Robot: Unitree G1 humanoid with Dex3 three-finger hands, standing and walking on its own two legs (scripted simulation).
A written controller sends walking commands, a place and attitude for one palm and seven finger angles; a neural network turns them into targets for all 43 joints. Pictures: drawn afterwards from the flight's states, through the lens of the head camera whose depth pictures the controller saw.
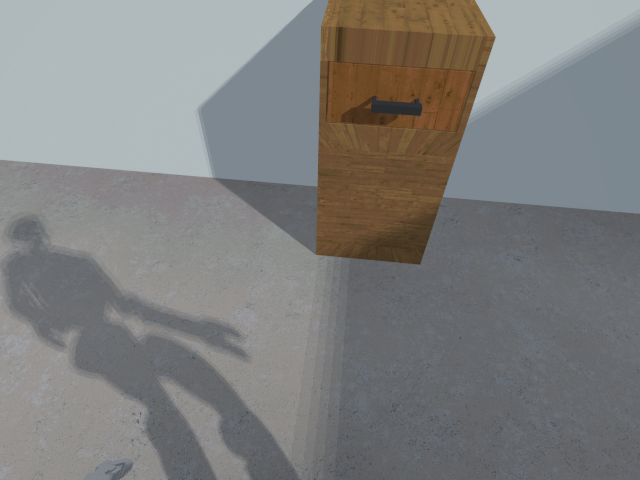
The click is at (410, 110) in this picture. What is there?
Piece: drawer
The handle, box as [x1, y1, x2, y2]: [371, 96, 421, 115]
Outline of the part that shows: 373,96 371,111 420,115 421,104 418,101 418,99 415,99 414,103 380,101 376,99 376,96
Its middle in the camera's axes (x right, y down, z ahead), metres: +0.21 -0.38 +1.08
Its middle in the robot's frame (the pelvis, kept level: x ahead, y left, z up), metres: +1.07 -0.16 -0.05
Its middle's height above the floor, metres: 0.72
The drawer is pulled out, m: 0.00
